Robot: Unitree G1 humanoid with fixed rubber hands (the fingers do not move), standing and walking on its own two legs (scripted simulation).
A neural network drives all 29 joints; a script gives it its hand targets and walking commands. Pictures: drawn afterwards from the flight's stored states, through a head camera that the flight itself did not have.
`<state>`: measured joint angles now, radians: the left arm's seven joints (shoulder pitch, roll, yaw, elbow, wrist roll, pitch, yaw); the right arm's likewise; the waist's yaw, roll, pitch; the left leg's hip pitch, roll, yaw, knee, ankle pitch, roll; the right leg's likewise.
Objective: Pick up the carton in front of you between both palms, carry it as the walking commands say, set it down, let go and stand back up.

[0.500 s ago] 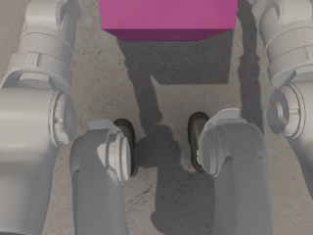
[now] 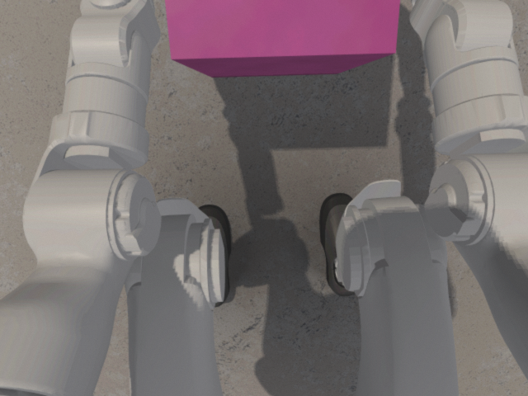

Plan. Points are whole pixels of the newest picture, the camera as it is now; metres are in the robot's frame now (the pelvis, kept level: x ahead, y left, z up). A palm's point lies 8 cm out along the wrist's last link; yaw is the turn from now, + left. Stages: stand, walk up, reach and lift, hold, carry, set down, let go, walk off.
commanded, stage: reach and lift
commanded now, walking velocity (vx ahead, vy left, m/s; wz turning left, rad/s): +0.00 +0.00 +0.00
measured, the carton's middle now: out of the picture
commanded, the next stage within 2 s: none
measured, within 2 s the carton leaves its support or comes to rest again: leaves its support in 0.06 s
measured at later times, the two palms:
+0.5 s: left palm out of the picture +0.50 +0.13 +0.02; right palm out of the picture +0.50 -0.17 +0.03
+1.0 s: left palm out of the picture +0.46 +0.14 +0.17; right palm out of the picture +0.46 -0.16 +0.18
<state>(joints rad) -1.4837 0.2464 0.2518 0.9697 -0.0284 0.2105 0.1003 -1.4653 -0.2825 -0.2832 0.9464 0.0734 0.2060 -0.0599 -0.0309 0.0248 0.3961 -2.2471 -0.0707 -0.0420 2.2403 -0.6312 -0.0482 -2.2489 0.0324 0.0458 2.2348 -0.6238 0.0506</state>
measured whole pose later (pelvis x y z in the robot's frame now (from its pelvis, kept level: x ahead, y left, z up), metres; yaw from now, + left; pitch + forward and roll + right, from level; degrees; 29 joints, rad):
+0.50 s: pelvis -0.02 +0.00 +0.10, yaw +0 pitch +44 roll +0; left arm -1.20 0.04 0.49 0.80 0.24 0.36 0.07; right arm -1.21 -0.06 -0.53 0.78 -0.24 0.36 -0.04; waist -0.02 0.02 -0.07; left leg -2.10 -0.12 -0.09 1.83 -0.49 -0.08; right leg -2.11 0.10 0.10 1.83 -0.48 0.08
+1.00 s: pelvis +0.01 +0.00 +0.22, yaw +0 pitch +37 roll +1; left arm -0.85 -0.06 0.44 0.66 0.21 0.38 0.06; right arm -0.88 0.04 -0.46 0.66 -0.22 0.38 -0.04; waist -0.01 0.01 -0.21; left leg -1.64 -0.11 -0.10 1.47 -0.48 -0.06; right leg -1.65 0.10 0.12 1.47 -0.47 0.07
